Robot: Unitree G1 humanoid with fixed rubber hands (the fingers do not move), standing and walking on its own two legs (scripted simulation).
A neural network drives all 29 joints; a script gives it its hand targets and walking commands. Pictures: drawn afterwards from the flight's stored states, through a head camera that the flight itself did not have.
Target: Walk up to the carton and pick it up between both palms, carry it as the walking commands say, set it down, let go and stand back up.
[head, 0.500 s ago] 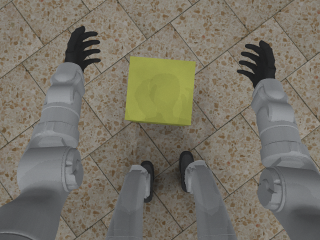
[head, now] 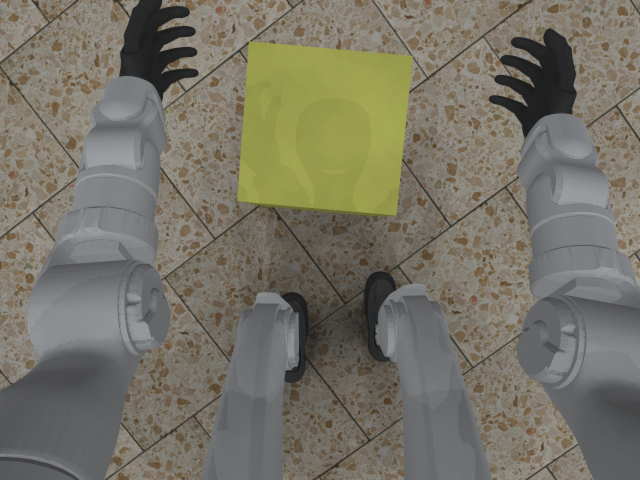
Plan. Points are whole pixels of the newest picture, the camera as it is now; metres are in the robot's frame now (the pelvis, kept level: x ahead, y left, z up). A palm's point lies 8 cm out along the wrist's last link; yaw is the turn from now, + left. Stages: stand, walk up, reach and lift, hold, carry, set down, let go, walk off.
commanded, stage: reach and lift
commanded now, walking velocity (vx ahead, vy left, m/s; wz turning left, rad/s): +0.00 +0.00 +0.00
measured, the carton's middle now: (323, 147) +0.51 +0.01 -0.43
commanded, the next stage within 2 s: none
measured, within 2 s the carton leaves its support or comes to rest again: neither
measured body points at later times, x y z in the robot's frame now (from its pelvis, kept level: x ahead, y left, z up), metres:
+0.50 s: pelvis -0.03 +0.00 -0.14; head +0.32 +0.00 +0.14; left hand +0.54 +0.19 -0.28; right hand +0.50 -0.22 -0.29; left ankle +0.06 +0.09 -0.55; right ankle +0.11 -0.12 -0.55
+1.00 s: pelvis -0.04 +0.00 -0.21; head +0.34 +0.01 +0.03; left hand +0.54 +0.18 -0.38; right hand +0.51 -0.22 -0.38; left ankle +0.06 +0.09 -0.55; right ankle +0.11 -0.12 -0.55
